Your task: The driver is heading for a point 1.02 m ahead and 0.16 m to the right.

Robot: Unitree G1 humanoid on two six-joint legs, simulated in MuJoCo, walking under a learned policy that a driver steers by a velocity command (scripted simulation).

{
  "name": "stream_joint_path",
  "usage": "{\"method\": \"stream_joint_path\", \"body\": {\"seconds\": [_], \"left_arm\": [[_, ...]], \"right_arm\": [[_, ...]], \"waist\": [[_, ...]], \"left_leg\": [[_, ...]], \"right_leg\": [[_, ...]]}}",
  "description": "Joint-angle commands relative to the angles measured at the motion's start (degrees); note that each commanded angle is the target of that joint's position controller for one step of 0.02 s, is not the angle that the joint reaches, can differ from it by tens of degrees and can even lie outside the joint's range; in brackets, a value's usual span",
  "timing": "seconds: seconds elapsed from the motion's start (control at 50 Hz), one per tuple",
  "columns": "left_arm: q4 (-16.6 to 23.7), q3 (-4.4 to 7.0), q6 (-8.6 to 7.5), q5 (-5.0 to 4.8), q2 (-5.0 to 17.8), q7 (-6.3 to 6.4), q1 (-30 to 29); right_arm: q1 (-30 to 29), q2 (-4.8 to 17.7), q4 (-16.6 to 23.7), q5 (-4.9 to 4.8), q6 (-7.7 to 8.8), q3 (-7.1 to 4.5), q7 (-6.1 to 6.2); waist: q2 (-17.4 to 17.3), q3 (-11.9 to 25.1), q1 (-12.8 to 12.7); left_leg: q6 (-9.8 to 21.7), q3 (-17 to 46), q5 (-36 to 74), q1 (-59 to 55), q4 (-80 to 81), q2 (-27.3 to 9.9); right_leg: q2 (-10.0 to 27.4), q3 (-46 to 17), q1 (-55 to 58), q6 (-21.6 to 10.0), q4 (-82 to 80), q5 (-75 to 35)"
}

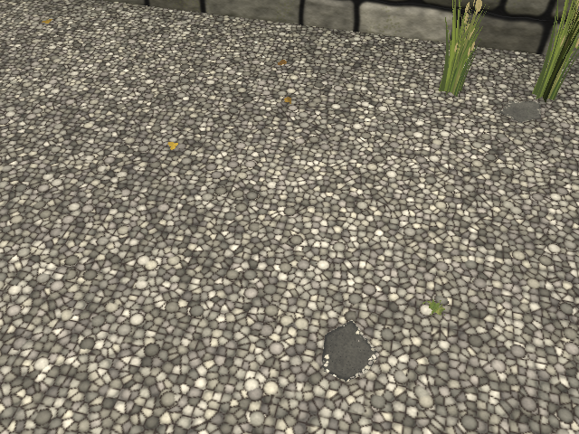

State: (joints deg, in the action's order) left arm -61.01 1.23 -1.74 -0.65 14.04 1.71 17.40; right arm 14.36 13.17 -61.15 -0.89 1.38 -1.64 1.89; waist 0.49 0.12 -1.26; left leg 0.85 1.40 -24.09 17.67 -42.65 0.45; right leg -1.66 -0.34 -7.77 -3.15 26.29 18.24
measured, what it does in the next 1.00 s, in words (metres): walks ahead, turning right: left foot, then right foot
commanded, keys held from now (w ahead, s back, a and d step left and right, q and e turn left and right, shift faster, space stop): w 0.34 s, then w+e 0.64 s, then w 0.02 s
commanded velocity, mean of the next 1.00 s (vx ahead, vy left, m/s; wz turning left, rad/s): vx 0.44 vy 0.00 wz -0.26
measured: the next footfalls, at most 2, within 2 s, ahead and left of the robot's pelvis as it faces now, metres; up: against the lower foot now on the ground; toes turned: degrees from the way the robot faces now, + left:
left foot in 0.14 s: +0.09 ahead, +0.14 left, +0.00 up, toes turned +1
right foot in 0.64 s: +0.45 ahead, -0.08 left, +0.00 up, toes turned -9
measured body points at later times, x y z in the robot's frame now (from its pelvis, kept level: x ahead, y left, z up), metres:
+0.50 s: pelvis +0.19 +0.05 +0.00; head +0.21 +0.06 +0.45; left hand +0.38 +0.28 -0.12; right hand +0.11 -0.19 -0.14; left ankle +0.05 +0.14 -0.74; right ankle +0.37 -0.10 -0.69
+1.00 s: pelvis +0.48 -0.01 +0.01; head +0.51 -0.03 +0.45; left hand +0.60 +0.25 -0.11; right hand +0.62 -0.31 -0.08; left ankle +0.73 +0.11 -0.69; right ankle +0.41 -0.07 -0.74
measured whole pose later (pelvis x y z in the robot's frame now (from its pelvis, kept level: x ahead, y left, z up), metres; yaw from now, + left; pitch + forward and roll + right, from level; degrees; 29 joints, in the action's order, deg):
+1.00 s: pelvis +0.48 -0.01 +0.01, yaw -18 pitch +2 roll -1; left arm -47.9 3.9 -3.6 -1.4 15.7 0.1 18.9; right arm 1.5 16.4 -43.7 0.3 6.7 -2.0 0.6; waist -2.1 -1.6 -4.6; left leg -2.9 6.4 3.8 36.5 -32.8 -4.4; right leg -7.4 -7.7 -7.1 -5.1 19.4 13.5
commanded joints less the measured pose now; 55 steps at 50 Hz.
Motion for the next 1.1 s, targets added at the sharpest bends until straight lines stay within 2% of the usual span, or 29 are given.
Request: {"method": "stream_joint_path", "body": {"seconds": [0.02,0.08,0.12,0.14,0.16,0.18,0.2,0.22,0.26,0.3,0.34,0.4,0.46,0.52,0.58,0.62,0.64,0.66,0.68,0.7,0.72,0.74,0.76,0.78,0.84,0.92,0.98,1.06,1.1], "left_arm": [[2.8,2.35,-1.6,-0.55,9.9,0.05,1.5],[4.0,2.65,-1.3,-1.45,10.8,-0.27,-0.2],[4.5,2.52,-0.82,-1.37,10.6,-0.5,0.1],[5.1,1.86,-1.11,-1.1,8.8,-0.68,-0.9],[6.5,0.45,-1.69,-0.03,4.1,-1.26,-2.4],[9.1,0.32,-2.9,-0.74,2.2,-1.09,-2.4],[9.5,1.08,-3.79,-2.0,5.9,-1.2,-3.3],[9.7,1.37,-4.42,-2.64,7.1,-1.72,-3.9],[9.1,2.07,-4.77,-1.28,7.8,-1.89,-4.2],[9.1,2.28,-4.29,-0.68,6.7,-2.48,-4.6],[10.2,2.08,-3.71,-0.3,5.3,-2.68,-7.2],[13.4,1.18,-3.35,-0.64,3.1,-2.85,-14.3],[15.7,0.5,-3.25,-0.96,2.3,-3.55,-19.9],[17.8,0.42,-3.35,-1.21,2.7,-4.71,-22.9],[18.5,1.63,-3.58,-0.94,5.2,-5.72,-19.9],[15.0,4.32,-3.07,-1.17,9.7,-5.63,-5.5],[13.5,5.91,-2.46,-0.99,13.3,-4.83,3.1],[13.3,6.75,-2.34,-0.7,17.8,-4.52,6.2],[13.1,5.6,-2.28,-0.38,13.2,-4.01,6.5],[13.5,5.0,-2.8,-0.04,11.3,-3.67,3.0],[14.9,4.48,-3.4,0.03,9.6,-3.76,-1.8],[16.1,4.03,-3.74,0.34,8.2,-4.03,-5.5],[16.9,3.63,-3.94,0.94,7.3,-3.96,-7.6],[17.4,3.59,-3.82,0.69,7.3,-3.89,-8.4],[17.2,4.08,-3.69,-0.04,9.2,-2.64,-5.8],[16.8,4.82,-2.87,-0.56,11.0,-1.33,-1.1],[15.9,4.88,-2.32,-1.03,10.9,-1.2,2.4],[15.2,4.54,-1.66,-0.51,9.6,-0.63,4.4],[15.5,4.06,-1.37,-0.04,8.5,-0.79,4.0]], "right_arm": [[-6.1,5.4,4.9,-0.79,3.2,-1.0,-1.22],[-4.6,4.2,4.0,-0.91,4.37,-1.1,-1.96],[4.0,4.7,0.1,-0.87,4.01,-1.98,-1.97],[8.7,5.7,-1.1,-0.97,3.76,-2.53,-1.75],[15.4,9.9,-1.7,-0.6,3.71,-3.46,-1.25],[20.4,15.0,-2.6,0.27,4.26,-4.07,-2.13],[14.9,11.4,-1.6,0.56,5.24,-2.81,-2.56],[9.7,8.7,0.3,0.41,5.86,-1.95,-2.88],[4.4,7.2,2.5,0.53,5.91,-1.09,-3.49],[6.5,5.5,1.9,0.99,5.22,-0.4,-3.21],[9.4,6.5,1.2,1.09,4.78,-0.45,-2.47],[9.4,8.0,1.7,1.45,4.33,-0.65,-1.25],[11.6,8.6,1.4,1.25,4.52,-0.81,-0.72],[12.6,8.5,0.9,0.76,4.14,-1.11,-0.67],[10.1,10.5,2.5,1.1,3.11,-1.85,-0.27],[8.2,11.5,4.3,1.74,1.73,-2.13,0.19],[8.5,11.2,6.0,2.18,1.88,-1.68,0.33],[15.2,2.1,8.0,2.88,3.69,1.11,-1.34],[9.9,6.1,8.2,0.76,6.64,0.27,-2.28],[4.1,9.8,11.2,-1.42,8.31,-0.76,-2.67],[1.0,10.3,12.3,-1.36,9.08,-0.78,-2.23],[0.2,10.2,12.3,-0.45,8.93,-1.33,-1.64],[1.5,10.4,12.5,0.22,8.07,-1.78,-1.3],[2.3,9.6,12.9,0.69,7.19,-1.92,-1.18],[-1.5,7.8,15.7,2.12,5.59,-1.74,-0.72],[-12.0,5.8,19.4,1.97,5.77,-0.97,-0.84],[-16.5,6.6,21.7,0.77,6.05,-1.04,-1.4],[-15.8,9.4,22.3,0.68,7.15,-1.81,-2.61],[-8.5,11.1,20.6,1.17,7.68,-2.84,-2.47]], "waist": [[5.7,-9.8,-0.8],[5.7,-6.2,1.2],[4.2,-3.3,4.5],[1.6,-2.1,6.9],[-10.9,0.5,9.2],[-20.3,2.1,8.9],[-10.9,-2.4,6.3],[-7.8,-5.7,4.6],[-5.2,-6.7,2.5],[-6.4,-5.6,2.4],[-5.2,-5.4,2.9],[-4.2,-6.8,4.1],[-4.5,-8.1,5.5],[-3.9,-8.8,5.1],[-6.0,-3.6,1.4],[-7.2,5.5,-6.1],[-2.9,10.6,-9.3],[12.7,19.3,-3.5],[8.8,21.6,-6.3],[7.9,11.6,-5.6],[0.4,6.8,-3.3],[-3.3,3.1,-0.6],[-2.3,2.3,1.8],[-1.3,1.4,3.0],[0.4,-1.3,3.0],[2.0,-2.1,-1.0],[3.5,-1.0,-3.1],[5.2,0.3,-2.2],[5.9,3.5,1.8]], "left_leg": [[1.6,1.1,-3.6,17.3,-5.5,-5.0],[1.3,-4.1,5.0,2.0,9.8,-2.3],[0.1,-7.4,12.3,-13.8,14.6,1.9],[0.9,-4.0,10.9,-20.1,16.6,0.1],[4.9,13.5,3.5,-26.0,24.2,-12.0],[13.4,38.3,-7.0,-29.9,33.2,-22.7],[14.4,39.2,-12.6,-25.7,33.8,-24.1],[12.4,32.3,-10.9,-22.7,34.0,-21.5],[9.3,20.4,3.5,-19.4,34.8,-16.7],[7.8,11.8,16.4,-17.8,35.1,-12.9],[8.8,8.2,25.8,-18.0,35.3,-12.0],[8.5,2.3,28.4,-15.4,37.1,-10.9],[8.1,-1.7,27.6,-14.4,39.3,-11.3],[7.6,-4.5,32.4,-20.2,37.6,-13.7],[5.9,-7.2,59.3,-26.4,27.5,-15.2],[3.8,-9.6,71.6,-24.3,7.0,-13.3],[2.1,-9.6,58.0,-10.3,-9.4,-11.4],[-1.8,-6.1,6.8,15.8,-33.6,1.3],[-0.1,5.2,-5.6,22.9,-41.5,2.7],[1.6,6.0,-1.7,28.1,-41.0,-0.8],[2.3,5.5,3.2,25.7,-36.3,-3.7],[1.8,4.9,5.2,22.3,-31.4,-5.3],[1.3,5.3,6.1,17.7,-28.6,-6.8],[0.5,5.1,6.1,15.8,-25.8,-7.4],[-2.8,2.5,10.7,15.2,-15.4,-7.4],[-4.1,1.0,27.9,11.6,5.3,-3.6],[-4.2,1.6,31.7,8.9,11.5,-1.5],[-1.4,2.7,25.0,8.7,15.7,-2.0],[2.0,1.0,21.9,-1.5,18.9,-1.4]], "right_leg": [[20.5,-25.3,1.3,-11.0,-19.3,17.5],[13.8,-13.2,-3.8,-7.3,-15.8,8.2],[10.3,-9.3,-12.0,-6.2,-10.0,6.6],[8.2,-6.8,-16.1,-4.6,-3.1,2.8],[2.9,0.2,-22.8,-0.7,17.5,3.3],[-2.6,-0.2,-34.6,0.3,32.5,14.3],[2.0,-5.4,-39.1,-0.9,41.4,12.2],[4.7,-6.1,-41.2,-2.2,42.9,5.5],[8.0,-4.3,-39.0,-2.0,38.9,-3.6],[8.9,-2.0,-35.1,-0.7,35.1,-8.1],[8.7,-0.2,-36.1,1.2,31.7,-10.9],[7.6,1.1,-34.8,2.5,20.1,-17.3],[5.8,3.1,-30.4,1.6,11.5,-22.8],[4.8,2.5,-30.5,-0.9,7.2,-21.9],[1.0,5.4,-23.8,-4.1,7.5,-15.6],[-3.3,7.2,-6.3,-6.7,6.5,-13.7],[2.5,-3.5,11.1,-9.6,6.0,-11.5],[18.8,-37.5,32.6,-21.8,0.5,2.8],[20.4,-49.1,33.8,-21.5,-9.7,6.7],[18.8,-40.6,26.6,-18.1,-11.1,3.2],[16.5,-33.1,16.7,-16.3,-12.0,-3.4],[14.2,-27.6,7.6,-15.2,-13.0,-10.1],[12.3,-23.8,1.7,-14.7,-14.3,-14.1],[11.2,-22.2,-1.9,-14.7,-15.3,-15.6],[9.1,-16.7,-9.7,-14.8,-17.2,-18.9],[4.9,-12.8,-12.2,-10.7,-15.4,-15.8],[6.1,-15.8,-9.0,-9.2,-13.0,-12.7],[10.5,-20.8,1.8,-8.2,-5.8,-14.6],[8.1,-19.9,2.9,-6.4,1.7,-24.1]]}}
